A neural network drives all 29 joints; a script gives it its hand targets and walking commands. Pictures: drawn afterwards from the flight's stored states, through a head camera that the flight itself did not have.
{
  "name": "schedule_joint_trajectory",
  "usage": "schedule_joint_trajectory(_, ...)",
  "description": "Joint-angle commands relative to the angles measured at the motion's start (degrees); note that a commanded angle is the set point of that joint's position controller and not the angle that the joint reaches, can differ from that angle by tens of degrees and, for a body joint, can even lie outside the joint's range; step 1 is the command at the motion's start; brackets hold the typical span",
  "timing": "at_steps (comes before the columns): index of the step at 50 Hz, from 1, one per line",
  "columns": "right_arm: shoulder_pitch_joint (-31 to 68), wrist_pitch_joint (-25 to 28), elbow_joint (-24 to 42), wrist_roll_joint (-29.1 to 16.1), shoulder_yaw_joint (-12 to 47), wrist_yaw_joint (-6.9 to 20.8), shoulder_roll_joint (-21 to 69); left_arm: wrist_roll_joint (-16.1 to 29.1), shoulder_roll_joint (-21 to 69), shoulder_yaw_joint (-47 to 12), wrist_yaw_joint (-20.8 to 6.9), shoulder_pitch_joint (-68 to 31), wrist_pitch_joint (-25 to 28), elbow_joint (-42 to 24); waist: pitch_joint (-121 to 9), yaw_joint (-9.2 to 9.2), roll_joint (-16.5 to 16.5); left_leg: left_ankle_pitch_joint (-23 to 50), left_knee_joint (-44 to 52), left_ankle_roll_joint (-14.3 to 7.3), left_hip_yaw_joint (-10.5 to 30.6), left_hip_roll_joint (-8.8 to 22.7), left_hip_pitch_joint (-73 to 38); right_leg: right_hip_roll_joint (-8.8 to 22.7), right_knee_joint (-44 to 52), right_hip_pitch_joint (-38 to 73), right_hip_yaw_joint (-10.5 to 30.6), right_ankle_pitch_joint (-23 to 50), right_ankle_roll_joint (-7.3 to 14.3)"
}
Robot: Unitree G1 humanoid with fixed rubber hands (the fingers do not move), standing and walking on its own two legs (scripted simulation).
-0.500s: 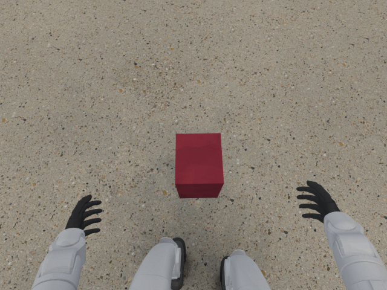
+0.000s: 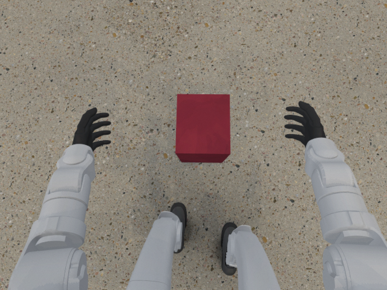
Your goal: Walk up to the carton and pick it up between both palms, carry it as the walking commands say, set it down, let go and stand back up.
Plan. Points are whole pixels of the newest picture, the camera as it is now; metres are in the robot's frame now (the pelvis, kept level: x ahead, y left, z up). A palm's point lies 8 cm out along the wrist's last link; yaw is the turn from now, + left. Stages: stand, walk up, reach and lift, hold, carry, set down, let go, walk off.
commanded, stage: reach and lift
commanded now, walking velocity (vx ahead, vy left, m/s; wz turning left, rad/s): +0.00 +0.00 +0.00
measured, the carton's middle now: (202, 132) +0.52 +0.03 -0.56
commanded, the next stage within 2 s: none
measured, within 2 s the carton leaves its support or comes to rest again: neither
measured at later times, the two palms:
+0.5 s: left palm (116, 93) +0.50 +0.23 -0.14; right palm (276, 86) +0.54 -0.13 -0.14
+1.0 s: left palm (137, 100) +0.52 +0.21 -0.25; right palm (260, 103) +0.54 -0.13 -0.26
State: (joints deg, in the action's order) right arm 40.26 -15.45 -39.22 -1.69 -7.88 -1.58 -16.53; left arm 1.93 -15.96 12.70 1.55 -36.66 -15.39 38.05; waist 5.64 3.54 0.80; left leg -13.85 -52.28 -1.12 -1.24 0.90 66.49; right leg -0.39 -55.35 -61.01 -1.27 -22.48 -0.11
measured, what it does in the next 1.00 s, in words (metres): lowers itself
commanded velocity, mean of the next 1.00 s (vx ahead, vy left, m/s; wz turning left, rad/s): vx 0.00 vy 0.00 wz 0.00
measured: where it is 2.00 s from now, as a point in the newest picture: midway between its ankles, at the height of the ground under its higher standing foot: (201, 246)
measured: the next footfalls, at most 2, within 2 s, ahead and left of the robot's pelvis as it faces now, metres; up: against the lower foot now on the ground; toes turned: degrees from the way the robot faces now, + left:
none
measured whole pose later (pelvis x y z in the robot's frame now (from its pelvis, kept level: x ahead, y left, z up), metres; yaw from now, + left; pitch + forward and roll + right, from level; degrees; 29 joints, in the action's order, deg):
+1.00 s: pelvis -0.04 -0.01 -0.09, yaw -2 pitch +37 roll +1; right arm 89.7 -13.7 -52.8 -0.8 -9.9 -6.4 -17.2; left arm -1.6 -18.5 23.6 3.0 -86.8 -11.6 51.3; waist 25.6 5.1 -0.6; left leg -17.6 -72.7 1.4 1.2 0.1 92.3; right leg -3.1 -78.3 -88.7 2.0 -26.9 -0.1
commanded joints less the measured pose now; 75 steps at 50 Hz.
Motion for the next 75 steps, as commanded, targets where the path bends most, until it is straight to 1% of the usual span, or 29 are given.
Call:
schedule_joint_trajectory(1,15.1,3.6,6.5,0.8,-3.2,-0.1,-6.7,0.8,-8.1,3.7,0.4,-14.4,4.7,-7.5,-63.4,-2.57,-4.0,32.8,-3.1,2.6,3.0,-2.5,-36.8,-3.1,3.2,12.9,3.3,25.0,-1.4)
schedule_joint_trajectory(2,15.7,3.4,3.3,0.2,-2.9,-0.3,-8.3,0.1,-8.5,3.5,0.9,-14.8,4.5,-6.9,-62.2,0.16,-1.0,37.8,-4.5,3.2,3.6,-1.8,-39.8,-3.0,2.4,3.7,3.1,22.6,-1.3)
schedule_joint_trajectory(3,17.2,3.8,3.9,3.4,-5.6,-0.4,-9.7,0.6,-7.2,4.0,0.6,-14.9,5.0,-4.8,-62.4,-2.88,-6.1,37.1,-3.2,2.6,3.8,-1.3,-34.4,-3.4,3.8,8.0,3.8,26.4,-0.9)
schedule_joint_trajectory(4,21.7,4.4,6.5,1.1,-3.4,-0.3,-8.8,1.4,-8.4,6.2,0.3,-16.6,5.7,-4.7,-64.4,-0.80,-9.0,33.3,-3.4,1.9,3.5,-2.2,-33.6,-3.7,3.1,10.0,4.0,25.5,-1.4)
schedule_joint_trajectory(13,38.7,3.2,2.2,-1.6,-2.7,0.4,-5.0,-2.5,-7.2,7.2,0.1,-36.5,4.6,-4.8,-63.0,4.51,0.3,27.5,-4.1,1.6,2.5,-2.7,-38.5,-4.0,2.1,-5.9,3.0,12.8,-1.6)
schedule_joint_trajectory(16,52.0,2.2,2.7,-1.1,-2.4,-1.2,-7.4,-0.5,-8.7,6.5,0.1,-47.4,3.2,0.2,-67.2,2.23,-5.2,16.3,-4.8,0.8,0.6,-3.2,-30.3,-4.0,0.9,1.8,2.4,9.8,-1.6)
schedule_joint_trajectory(17,52.7,1.3,-1.6,-1.9,-3.4,-0.9,-7.5,-2.4,-10.1,7.7,-0.1,-50.9,2.6,2.0,-60.9,6.17,-1.5,14.4,-2.9,1.2,1.6,-2.8,-29.1,-3.3,0.6,-6.5,2.2,6.9,-1.3)
schedule_joint_trajectory(19,55.2,0.4,-8.6,1.1,-5.4,-0.5,-8.6,-2.7,-5.8,5.9,0.2,-53.8,1.5,6.6,-56.0,1.65,-0.5,7.6,-2.8,1.9,1.9,-2.4,-26.8,-3.9,0.9,-9.2,1.1,1.7,-0.2)
schedule_joint_trajectory(23,62.5,1.1,-0.7,4.2,-9.1,-1.2,-10.6,-3.6,-9.7,10.8,1.4,-58.3,1.7,2.0,-70.7,1.32,-5.5,17.1,-5.4,1.0,2.2,-3.5,-37.8,-5.8,-0.7,-5.4,-0.5,6.4,-1.2)
schedule_joint_trajectory(27,58.7,1.1,-10.1,7.9,-12.3,-1.9,-9.7,-5.4,-5.4,8.8,2.2,-60.5,2.2,3.0,-71.8,-1.72,-3.3,21.4,-5.8,1.4,2.8,-2.9,-44.0,-5.8,-0.3,-9.7,-1.6,7.5,-1.7)
schedule_joint_trajectory(31,60.2,2.1,3.8,3.6,-9.8,-2.2,-11.0,-6.2,-8.9,11.1,3.6,-61.0,2.3,-8.1,-95.3,3.50,-0.2,42.3,-11.2,0.8,4.1,-3.5,-66.7,-6.2,-0.5,-7.6,-0.7,15.3,-1.0)
schedule_joint_trajectory(33,58.6,2.8,-3.4,4.4,-10.3,-2.3,-12.0,-4.1,-4.3,8.0,2.8,-59.2,2.1,-0.7,-84.4,0.26,0.1,37.0,-11.3,0.6,5.6,-2.0,-58.3,-5.0,-2.8,-12.6,-1.1,13.8,-0.6)
schedule_joint_trajectory(34,63.0,2.6,2.0,1.1,-7.8,-1.1,-9.6,-5.7,-6.0,7.6,2.6,-60.2,2.6,-5.9,-90.9,5.77,1.8,37.0,-10.7,0.5,6.2,-1.6,-62.7,-5.5,-3.4,-9.5,0.4,14.5,-0.1)
schedule_joint_trajectory(35,61.9,3.7,1.5,1.9,-8.7,-0.7,-10.9,-3.8,-3.9,6.4,2.6,-61.3,2.8,-4.1,-89.8,0.31,1.9,39.9,-12.8,0.2,6.8,-0.9,-61.9,-5.2,-3.3,-8.2,0.5,18.8,0.0)
schedule_joint_trajectory(37,64.5,5.4,8.9,0.5,-5.9,-1.6,-9.5,-3.7,-6.3,7.1,3.5,-61.2,4.0,-9.1,-96.6,3.04,-1.2,55.8,-15.1,-0.4,7.7,-1.6,-66.1,-5.9,-5.2,-8.6,-1.0,25.5,-0.9)
schedule_joint_trajectory(40,62.9,5.6,4.8,-1.8,-4.6,-1.8,-9.7,-1.6,-5.1,4.9,2.9,-64.2,4.7,-7.8,-88.7,2.21,3.2,58.5,-20.5,-0.5,11.8,-0.5,-74.9,-5.9,-7.0,-31.8,-0.8,9.6,-0.7)
schedule_joint_trajectory(44,65.6,4.1,-5.9,-0.1,-1.8,-4.6,-8.7,-5.8,-12.5,12.8,3.0,-63.1,5.6,4.4,-77.7,6.02,-5.3,28.1,-23.7,-0.9,3.5,-3.3,-35.2,-4.0,-13.1,-16.4,1.4,13.0,-1.3)
schedule_joint_trajectory(45,67.9,4.1,-6.5,0.1,-1.6,-4.8,-6.2,-4.3,-11.5,11.0,2.2,-64.1,5.8,6.8,-74.9,3.89,-8.0,18.7,-22.4,-1.2,1.8,-3.9,-20.6,-4.2,-15.3,-6.9,1.9,13.1,-2.1)
schedule_joint_trajectory(49,69.2,4.1,-3.9,0.7,-0.1,-8.1,-1.3,-2.1,-11.6,12.4,-0.2,-63.4,7.5,9.9,-82.9,6.69,-11.5,22.3,-27.0,-0.6,-3.6,-6.4,2.7,-2.6,-24.2,17.5,7.5,38.2,-3.2)
schedule_joint_trajectory(50,67.3,3.8,-4.4,2.4,-2.0,-8.7,-3.8,-2.1,-10.5,11.0,-0.5,-61.0,6.9,11.8,-86.0,4.08,-10.1,23.0,-27.5,0.1,-3.3,-6.2,1.7,-3.6,-25.6,17.1,6.0,38.7,-3.2)
schedule_joint_trajectory(52,73.4,2.3,-1.1,-0.6,0.2,-9.1,-3.4,-4.7,-18.9,14.5,0.2,-65.3,6.4,12.5,-87.0,10.75,-12.4,14.4,-29.4,-1.2,-3.6,-6.0,-1.1,-4.3,-27.7,10.5,4.0,22.5,-4.6)
schedule_joint_trajectory(54,76.9,0.2,-1.0,-2.4,0.2,-9.7,-7.0,-1.8,-19.6,9.7,1.6,-76.2,4.9,2.7,-93.3,9.62,-2.9,15.0,-31.5,0.4,-2.1,-5.4,-14.4,-5.8,-29.7,0.2,1.2,13.3,-3.0)
schedule_joint_trajectory(57,74.1,0.0,-10.6,-1.6,-0.7,-8.3,-6.8,-2.4,-14.5,10.0,1.1,-73.9,5.1,12.1,-78.0,8.11,0.8,11.6,-37.6,1.0,-3.9,-5.3,-5.9,-5.1,-32.9,-11.1,1.9,9.0,-3.0)
schedule_joint_trajectory(61,82.2,0.4,-3.0,-5.1,1.7,-8.7,-5.5,0.7,-19.0,8.9,1.2,-80.9,5.0,6.8,-84.2,7.38,-7.7,10.4,-41.3,-0.4,-3.2,-4.8,-1.5,-5.3,-36.8,-7.7,1.6,10.0,-2.7)
schedule_joint_trajectory(70,79.6,1.1,-16.3,-1.2,-2.4,-7.9,-16.3,5.5,-14.2,0.3,3.5,-80.9,2.1,16.2,-76.0,-1.89,0.4,6.0,-50.5,2.8,-1.7,-3.3,-5.2,-5.4,-45.0,-26.1,-3.6,-1.0,-0.6)
schedule_joint_trajectory(71,81.7,2.3,-13.0,-1.8,-3.0,-6.7,-18.2,7.8,-10.4,-1.1,3.4,-78.6,2.1,19.9,-71.0,-2.19,1.1,7.3,-50.7,2.5,-0.4,-3.6,-4.9,-5.6,-45.5,-31.7,-3.5,-0.9,-0.4)
schedule_joint_trajectory(72,82.1,1.8,-8.0,-4.0,-1.9,-6.1,-15.7,6.0,-15.1,1.8,4.5,-80.8,2.5,12.1,-78.6,2.30,2.4,8.9,-48.5,2.8,0.8,-4.4,-14.7,-6.2,-45.8,-31.3,-4.1,-2.4,-1.4)
schedule_joint_trajectory(73,80.9,3.4,-11.5,-4.7,-2.2,-5.1,-17.1,7.3,-9.3,-1.8,4.5,-77.8,2.9,13.5,-76.0,-0.07,3.8,10.9,-51.5,3.3,2.0,-2.5,-14.0,-5.8,-47.5,-35.7,-3.8,-2.6,-0.5)
schedule_joint_trajectory(75,80.0,3.9,-13.9,-5.0,-0.1,-2.8,-15.1,6.8,-11.0,0.1,5.2,-78.0,4.2,15.2,-70.7,3.02,4.3,17.4,-52.5,3.6,5.2,-2.7,-23.9,-5.4,-49.2,-47.1,-4.5,-5.9,-1.2)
